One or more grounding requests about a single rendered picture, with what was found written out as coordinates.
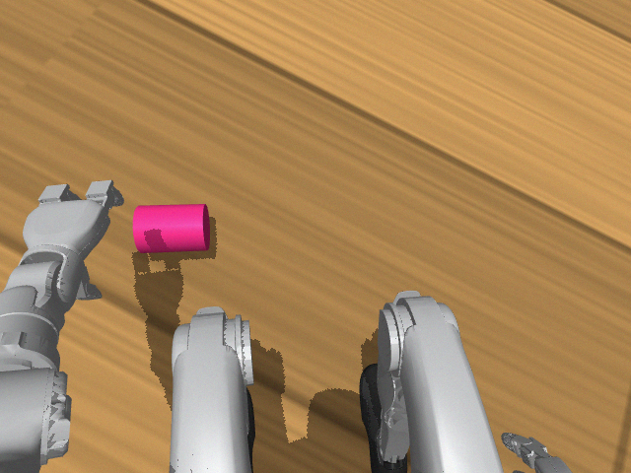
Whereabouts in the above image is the left robot arm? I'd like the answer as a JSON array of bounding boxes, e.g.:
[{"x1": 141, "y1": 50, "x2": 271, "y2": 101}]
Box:
[{"x1": 0, "y1": 245, "x2": 85, "y2": 473}]

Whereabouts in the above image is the right robot hand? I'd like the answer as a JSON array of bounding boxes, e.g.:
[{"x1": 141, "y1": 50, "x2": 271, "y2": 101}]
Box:
[{"x1": 501, "y1": 433, "x2": 572, "y2": 473}]

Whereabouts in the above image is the left robot hand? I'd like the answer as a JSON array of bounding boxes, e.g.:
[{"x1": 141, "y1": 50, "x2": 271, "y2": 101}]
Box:
[{"x1": 23, "y1": 180, "x2": 124, "y2": 301}]

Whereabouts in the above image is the can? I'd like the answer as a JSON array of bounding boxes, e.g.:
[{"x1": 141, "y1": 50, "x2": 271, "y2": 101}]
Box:
[{"x1": 133, "y1": 204, "x2": 210, "y2": 253}]

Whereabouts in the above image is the right robot foot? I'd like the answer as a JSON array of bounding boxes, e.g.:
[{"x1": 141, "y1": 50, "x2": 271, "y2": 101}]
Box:
[{"x1": 360, "y1": 364, "x2": 407, "y2": 473}]

